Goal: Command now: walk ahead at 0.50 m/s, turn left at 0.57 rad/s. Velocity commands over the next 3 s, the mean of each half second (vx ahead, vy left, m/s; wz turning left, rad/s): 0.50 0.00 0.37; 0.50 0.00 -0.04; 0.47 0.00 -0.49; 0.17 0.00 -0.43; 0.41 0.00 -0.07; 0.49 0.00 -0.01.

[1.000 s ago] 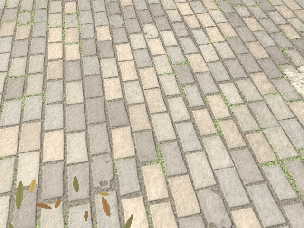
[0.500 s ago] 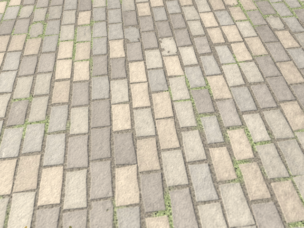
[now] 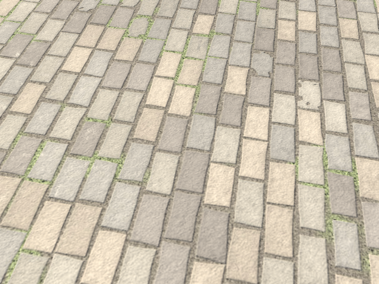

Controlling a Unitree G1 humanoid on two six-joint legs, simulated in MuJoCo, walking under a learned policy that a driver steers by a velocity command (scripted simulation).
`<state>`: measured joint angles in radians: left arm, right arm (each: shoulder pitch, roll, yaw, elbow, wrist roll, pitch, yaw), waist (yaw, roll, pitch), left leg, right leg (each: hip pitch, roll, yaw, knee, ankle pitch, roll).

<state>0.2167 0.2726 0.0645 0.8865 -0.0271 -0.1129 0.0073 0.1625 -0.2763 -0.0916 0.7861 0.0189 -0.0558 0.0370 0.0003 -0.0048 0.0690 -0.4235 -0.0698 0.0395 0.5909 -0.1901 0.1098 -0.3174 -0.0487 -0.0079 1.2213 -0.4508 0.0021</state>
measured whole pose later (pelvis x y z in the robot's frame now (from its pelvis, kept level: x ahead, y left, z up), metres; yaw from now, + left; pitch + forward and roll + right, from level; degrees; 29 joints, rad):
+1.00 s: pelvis +0.56 +0.06 +0.01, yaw +7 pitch +2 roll +0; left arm 0.37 0.29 0.05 0.90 -0.03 -0.06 0.00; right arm 0.08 -0.25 -0.04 0.70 0.00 -0.10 0.02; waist 0.05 -0.02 0.02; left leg -0.42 0.01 0.05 0.54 -0.16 0.03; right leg -0.29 -0.01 0.06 1.05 -0.47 -0.02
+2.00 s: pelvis +0.98 +0.02 +0.01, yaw -23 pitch +2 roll +0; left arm 0.20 0.28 0.04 0.69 0.00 0.00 0.01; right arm 0.18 -0.27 -0.05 0.76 -0.01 -0.06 0.00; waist 0.00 -0.03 -0.03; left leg -0.36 -0.02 -0.02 0.55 -0.25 0.01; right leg -0.34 0.10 0.11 0.77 -0.49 -0.04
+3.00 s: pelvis +1.40 -0.16 +0.02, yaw -23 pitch +1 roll +1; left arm 0.26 0.30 0.05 0.78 -0.02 -0.07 0.00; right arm 0.25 -0.27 -0.05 0.78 -0.01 -0.08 0.04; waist -0.01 -0.04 0.03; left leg -0.26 -0.06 0.05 0.39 -0.15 0.07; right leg -0.54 -0.09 0.04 1.12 -0.31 -0.01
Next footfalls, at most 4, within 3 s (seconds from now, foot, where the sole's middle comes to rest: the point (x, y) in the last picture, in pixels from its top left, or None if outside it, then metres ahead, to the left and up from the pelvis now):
0.40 right None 0.43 -0.11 -0.76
0.90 left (144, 221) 0.66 0.19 -0.76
1.44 right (211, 158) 0.94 -0.07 -0.76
1.92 left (169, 131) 1.09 0.11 -0.76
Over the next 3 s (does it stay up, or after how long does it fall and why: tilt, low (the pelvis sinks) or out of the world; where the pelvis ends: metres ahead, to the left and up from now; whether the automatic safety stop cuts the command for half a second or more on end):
stays up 1.40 -0.16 0.02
